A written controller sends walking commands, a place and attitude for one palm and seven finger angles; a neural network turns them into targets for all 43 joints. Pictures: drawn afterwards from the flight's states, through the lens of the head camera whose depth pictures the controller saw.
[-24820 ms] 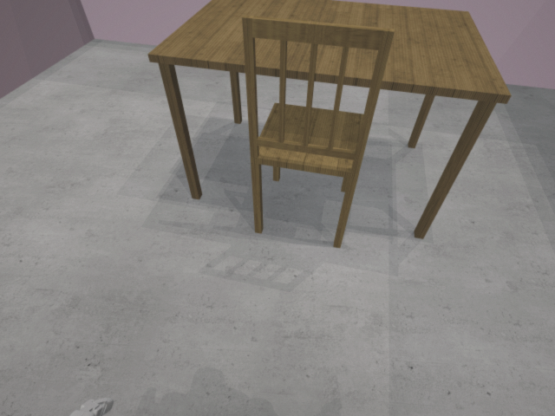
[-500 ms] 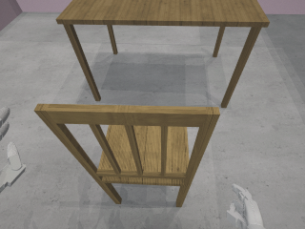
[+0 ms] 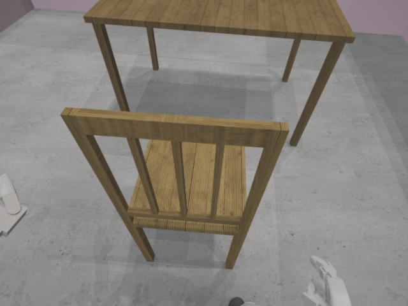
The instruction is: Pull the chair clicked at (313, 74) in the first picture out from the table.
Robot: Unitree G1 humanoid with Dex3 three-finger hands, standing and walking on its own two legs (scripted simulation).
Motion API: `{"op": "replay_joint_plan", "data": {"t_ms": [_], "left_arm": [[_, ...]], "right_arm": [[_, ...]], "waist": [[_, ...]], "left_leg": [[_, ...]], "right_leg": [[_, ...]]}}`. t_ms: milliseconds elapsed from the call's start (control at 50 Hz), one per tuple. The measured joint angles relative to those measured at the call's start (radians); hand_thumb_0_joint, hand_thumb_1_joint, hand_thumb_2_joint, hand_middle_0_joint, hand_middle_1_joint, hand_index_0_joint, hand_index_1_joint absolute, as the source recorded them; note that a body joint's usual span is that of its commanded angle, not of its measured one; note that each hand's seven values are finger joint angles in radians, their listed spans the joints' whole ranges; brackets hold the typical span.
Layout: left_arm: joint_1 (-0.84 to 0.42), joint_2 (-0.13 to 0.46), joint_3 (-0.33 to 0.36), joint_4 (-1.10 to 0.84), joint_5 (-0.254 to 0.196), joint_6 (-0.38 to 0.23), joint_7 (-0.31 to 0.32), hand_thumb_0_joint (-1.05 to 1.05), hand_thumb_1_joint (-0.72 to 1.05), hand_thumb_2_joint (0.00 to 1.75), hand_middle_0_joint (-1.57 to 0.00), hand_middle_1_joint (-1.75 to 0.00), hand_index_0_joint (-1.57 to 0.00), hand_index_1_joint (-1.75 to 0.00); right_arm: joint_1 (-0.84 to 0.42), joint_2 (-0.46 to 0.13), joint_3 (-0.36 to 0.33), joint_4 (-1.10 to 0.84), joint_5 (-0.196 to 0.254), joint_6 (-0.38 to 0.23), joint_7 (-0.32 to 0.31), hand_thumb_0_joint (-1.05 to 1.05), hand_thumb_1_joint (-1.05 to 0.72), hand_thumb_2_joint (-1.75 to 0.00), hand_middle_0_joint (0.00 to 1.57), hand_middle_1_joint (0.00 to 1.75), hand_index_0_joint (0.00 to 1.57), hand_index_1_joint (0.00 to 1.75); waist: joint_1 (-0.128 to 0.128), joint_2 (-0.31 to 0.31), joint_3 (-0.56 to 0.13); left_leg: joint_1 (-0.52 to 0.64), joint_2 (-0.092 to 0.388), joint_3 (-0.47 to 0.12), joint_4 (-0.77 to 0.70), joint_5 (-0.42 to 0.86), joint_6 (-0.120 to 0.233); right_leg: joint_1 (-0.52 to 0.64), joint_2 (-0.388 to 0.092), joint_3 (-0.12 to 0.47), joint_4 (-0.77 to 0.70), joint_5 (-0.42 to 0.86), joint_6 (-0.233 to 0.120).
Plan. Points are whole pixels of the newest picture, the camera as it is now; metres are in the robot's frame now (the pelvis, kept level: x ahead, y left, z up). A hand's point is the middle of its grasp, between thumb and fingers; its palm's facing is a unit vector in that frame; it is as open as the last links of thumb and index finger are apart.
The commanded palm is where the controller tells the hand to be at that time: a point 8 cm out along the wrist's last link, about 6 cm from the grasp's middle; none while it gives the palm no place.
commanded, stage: step back with the hand held close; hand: left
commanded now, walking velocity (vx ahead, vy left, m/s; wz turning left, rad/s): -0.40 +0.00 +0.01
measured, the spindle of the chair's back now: (181, 184) +0.39 +0.09 -0.05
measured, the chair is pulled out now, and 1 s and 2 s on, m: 0.68 0.68 0.68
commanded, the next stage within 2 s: stop stepping back and stand still in 1.34 s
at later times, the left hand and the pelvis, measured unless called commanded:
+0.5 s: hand (13, 214) +0.20 +0.27 +0.16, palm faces +0.46 -0.71 -0.54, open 7.4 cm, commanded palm +0.13 +0.31 +0.19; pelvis +0.00 +0.00 -0.01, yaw +2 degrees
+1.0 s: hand out of the picture +0.17 +0.28 +0.18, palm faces +0.49 -0.69 -0.53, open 7.4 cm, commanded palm +0.11 +0.31 +0.19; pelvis -0.01 +0.00 +0.00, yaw +3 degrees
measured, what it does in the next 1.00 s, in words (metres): lifts its right foot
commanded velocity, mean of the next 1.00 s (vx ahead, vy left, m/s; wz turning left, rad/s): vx -0.40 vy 0.00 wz -0.04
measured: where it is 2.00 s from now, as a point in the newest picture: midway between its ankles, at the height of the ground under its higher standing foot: outside the picture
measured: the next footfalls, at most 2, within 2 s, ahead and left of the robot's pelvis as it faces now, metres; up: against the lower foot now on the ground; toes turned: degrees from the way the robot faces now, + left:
right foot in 1.02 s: -0.01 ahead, -0.14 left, +0.00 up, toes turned -2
left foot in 1.80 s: -0.19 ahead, +0.07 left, +0.00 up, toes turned +0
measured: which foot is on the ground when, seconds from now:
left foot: down 0.00-1.00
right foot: down 0.00-0.86, up 0.88-1.00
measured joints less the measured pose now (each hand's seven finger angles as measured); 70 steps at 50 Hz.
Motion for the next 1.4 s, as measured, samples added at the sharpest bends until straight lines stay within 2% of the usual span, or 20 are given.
{"op": "replay_joint_plan", "data": {"t_ms": [140, 300, 360, 440, 520, 620, 700, 780, 840, 880, 960, 1060, 1120, 1160, 1220, 1260, 1280, 1320, 1340, 1400], "left_arm": [[0.044, 0.043, 0.051, -0.018, 0.01, -0.029, 0.003, 0.01, 0.89, 0.9, -0.22, -0.3, -0.21, -0.31], [-0.007, -0.016, 0.033, 0.025, 0.015, -0.038, 0.008, 0.01, 0.89, 0.9, -0.21, -0.3, -0.21, -0.31], [-0.024, -0.024, 0.01, 0.015, 0.013, -0.037, 0.01, 0.01, 0.89, 0.9, -0.21, -0.3, -0.21, -0.31], [0.002, 0.004, 0.012, -0.015, 0.017, -0.05, 0.005, 0.01, 0.89, 0.9, -0.21, -0.3, -0.21, -0.31], [0.04, 0.059, 0.06, -0.05, 0.021, -0.063, -0.005, 0.01, 0.89, 0.9, -0.22, -0.3, -0.21, -0.31], [0.03, 0.061, 0.103, -0.064, 0.01, -0.089, -0.009, 0.01, 0.89, 0.9, -0.22, -0.3, -0.21, -0.31], [-0.007, 0.015, 0.076, -0.044, 0.006, -0.096, -0.01, 0.01, 0.89, 0.9, -0.21, -0.3, -0.21, -0.31], [-0.027, -0.008, 0.027, -0.026, 0.01, -0.084, -0.01, 0.01, 0.89, 0.9, -0.21, -0.3, -0.21, -0.31], [0.007, 0.021, 0.031, -0.028, 0.013, -0.084, -0.012, 0.01, 0.89, 0.9, -0.22, -0.3, -0.21, -0.31], [0.042, 0.042, 0.052, -0.035, 0.016, -0.091, -0.014, 0.01, 0.88, 0.9, -0.22, -0.3, -0.21, -0.31], [0.072, 0.059, 0.087, -0.042, 0.005, -0.091, -0.02, 0.01, 0.88, 0.9, -0.22, -0.3, -0.21, -0.31], [0.045, 0.026, 0.098, -0.066, -0.012, -0.141, -0.023, 0.01, 0.89, 0.9, -0.21, -0.3, -0.21, -0.31], [-0.027, -0.008, 0.038, -0.038, 0.003, -0.148, -0.041, 0.01, 0.89, 0.9, -0.21, -0.3, -0.21, -0.31], [-0.035, 0.005, 0.015, -0.045, 0.003, -0.151, -0.055, 0.01, 0.89, 0.9, -0.21, -0.3, -0.21, -0.31], [0.026, 0.036, 0.02, -0.051, 0.001, -0.159, -0.069, 0.01, 0.89, 0.9, -0.21, -0.3, -0.21, -0.31], [0.087, 0.06, 0.047, -0.049, 0.003, -0.15, -0.064, 0.01, 0.88, 0.9, -0.22, -0.3, -0.21, -0.31], [0.112, 0.073, 0.06, -0.049, 0.001, -0.144, -0.059, 0.01, 0.88, 0.9, -0.22, -0.3, -0.21, -0.31], [0.141, 0.1, 0.081, -0.055, -0.009, -0.134, -0.05, 0.01, 0.88, 0.9, -0.22, -0.3, -0.22, -0.31], [0.136, 0.119, 0.09, -0.053, -0.014, -0.131, -0.05, 0.01, 0.88, 0.9, -0.22, -0.3, -0.22, -0.31], [0.111, 0.124, 0.096, -0.027, -0.032, -0.131, -0.055, 0.01, 0.89, 0.9, -0.22, -0.3, -0.21, -0.31]], "right_arm": [[0.018, 0.005, -0.021, 0.01, 0.005, -0.007, 0.003, 0.01, -0.9, -0.9, 0.2, 0.3, 0.21, 0.3], [0.015, 0.008, -0.023, 0.048, -0.006, -0.02, 0.009, 0.01, -0.9, -0.9, 0.2, 0.3, 0.21, 0.3], [-0.008, 0.005, -0.016, 0.059, -0.015, -0.014, 0.016, 0.01, -0.9, -0.9, 0.2, 0.3, 0.21, 0.3], [-0.031, 0.008, -0.012, 0.051, -0.018, -0.011, 0.018, 0.01, -0.9, -0.9, 0.2, 0.3, 0.21, 0.3], [-0.021, 0.028, -0.022, 0.028, -0.009, -0.03, 0.013, 0.01, -0.9, -0.9, 0.2, 0.3, 0.21, 0.3], [-0.03, 0.044, -0.028, 0.041, -0.01, -0.05, 0.009, 0.01, -0.9, -0.9, 0.2, 0.3, 0.21, 0.3], [-0.048, 0.04, -0.031, 0.055, -0.018, -0.051, 0.015, 0.01, -0.9, -0.9, 0.2, 0.3, 0.21, 0.3], [-0.065, 0.024, -0.036, 0.072, -0.024, -0.027, 0.024, 0.01, -0.9, -0.9, 0.2, 0.3, 0.21, 0.3], [-0.066, 0.02, -0.029, 0.073, -0.025, -0.007, 0.023, 0.01, -0.9, -0.9, 0.2, 0.3, 0.21, 0.3], [-0.057, 0.02, -0.027, 0.063, -0.024, -0.009, 0.018, 0.01, -0.9, -0.9, 0.2, 0.3, 0.21, 0.3], [-0.015, 0.042, -0.037, 0.061, -0.02, -0.046, 0.009, 0.01, -0.9, -0.9, 0.2, 0.3, 0.21, 0.3], [-0.039, 0.065, -0.02, 0.1, -0.032, -0.099, 0.03, 0.01, -0.9, -0.9, 0.2, 0.3, 0.21, 0.3], [-0.089, 0.051, -0.014, 0.113, -0.039, -0.099, 0.042, 0.01, -0.9, -0.9, 0.2, 0.3, 0.21, 0.3], [-0.102, 0.052, -0.014, 0.103, -0.031, -0.082, 0.048, 0.01, -0.9, -0.9, 0.2, 0.3, 0.21, 0.3], [-0.103, 0.054, -0.02, 0.079, -0.014, -0.048, 0.04, 0.01, -0.9, -0.9, 0.21, 0.3, 0.21, 0.3], [-0.101, 0.049, -0.019, 0.062, -0.011, -0.025, 0.024, 0.01, -0.9, -0.9, 0.21, 0.3, 0.21, 0.3], [-0.099, 0.043, -0.019, 0.052, -0.01, -0.015, 0.016, 0.01, -0.9, -0.9, 0.21, 0.3, 0.21, 0.3], [-0.095, 0.021, -0.027, 0.031, -0.007, -0.007, 0.001, 0.01, -0.9, -0.9, 0.2, 0.3, 0.21, 0.3], [-0.098, 0.024, -0.039, 0.035, -0.007, -0.009, -0.004, 0.01, -0.9, -0.9, 0.2, 0.3, 0.21, 0.3], [-0.105, 0.049, -0.05, 0.06, -0.01, -0.03, 0.006, 0.01, -0.9, -0.9, 0.2, 0.3, 0.2, 0.3]], "waist": [[-0.014, -0.008, -0.007], [0.009, 0.007, -0.031], [0.004, -0.007, -0.024], [-0.012, -0.022, -0.011], [-0.025, -0.037, -0.006], [-0.008, -0.031, -0.01], [0.0, -0.012, -0.019], [-0.014, -0.013, -0.017], [-0.027, -0.041, -0.012], [-0.031, -0.042, -0.009], [-0.029, -0.012, -0.038], [0.027, -0.022, -0.037], [0.015, 0.05, 0.025], [0.009, 0.04, 0.038], [-0.014, -0.009, 0.017], [-0.037, -0.031, -0.003], [-0.048, -0.035, -0.01], [-0.062, -0.016, -0.011], [-0.063, -0.03, -0.006], [-0.028, -0.083, 0.011]], "left_leg": [[-0.021, -0.012, -0.004, 0.045, -0.023, -0.003], [-0.055, -0.007, -0.01, 0.1, -0.092, 0.005], [-0.068, -0.01, -0.011, 0.082, -0.09, 0.011], [-0.073, -0.002, -0.006, 0.043, 0.002, 0.002], [-0.083, -0.008, -0.019, 0.078, -0.028, -0.008], [-0.083, 0.001, -0.023, 0.124, -0.065, -0.016], [-0.094, 0.006, -0.022, 0.139, -0.073, -0.019], [-0.106, -0.006, -0.02, 0.127, -0.13, -0.001], [-0.088, -0.007, 0.007, 0.051, -0.02, 0.004], [-0.091, 0.006, 0.011, 0.044, 0.034, 0.0], [-0.121, 0.039, -0.021, 0.067, 0.001, -0.01], [-0.146, 0.077, 0.019, 0.06, 0.015, -0.03], [-0.148, 0.122, -0.013, 0.045, 0.055, -0.044], [-0.171, 0.106, -0.011, 0.086, 0.078, -0.035], [-0.192, 0.027, -0.017, 0.211, -0.115, -0.025], [-0.16, 0.003, -0.006, 0.166, -0.13, -0.023], [-0.129, 0.001, 0.002, 0.094, -0.083, -0.022], [-0.057, 0.023, 0.01, -0.066, 0.14, -0.011], [-0.053, 0.016, 0.015, -0.077, 0.132, -0.008], [-0.05, 0.006, 0.047, -0.069, 0.098, -0.011]], "right_leg": [[-0.024, -0.008, 0.012, 0.05, 0.014, 0.007], [-0.051, -0.003, 0.01, 0.088, 0.0, -0.01], [-0.052, -0.008, 0.005, 0.052, 0.024, -0.01], [-0.058, -0.007, 0.0, 0.036, 0.013, 0.0], [-0.06, 0.001, 0.021, 0.082, 0.017, 0.01], [-0.07, 0.01, 0.023, 0.148, -0.049, -0.003], [-0.08, 0.016, 0.023, 0.158, -0.054, -0.009], [-0.071, 0.001, 0.021, 0.101, -0.016, -0.005], [-0.062, -0.013, 0.027, 0.059, 0.015, 0.003], [-0.075, -0.002, 0.031, 0.1, -0.04, 0.008], [-0.037, 0.041, 0.035, 0.303, -0.204, 0.01], [0.132, 0.036, 0.026, 0.093, -0.27, 0.012], [0.17, 0.087, -0.003, -0.002, -0.167, 0.001], [0.154, 0.079, 0.005, -0.002, -0.145, -0.01], [0.121, 0.037, 0.04, 0.004, -0.137, -0.01], [0.109, 0.018, 0.056, -0.005, -0.12, -0.004], [0.102, 0.014, 0.059, 0.0, -0.116, 0.001], [0.079, 0.024, 0.045, 0.048, -0.129, 0.01], [0.056, 0.013, 0.046, 0.094, -0.145, 0.013], [-0.014, 0.017, 0.081, 0.282, -0.31, 0.007]]}}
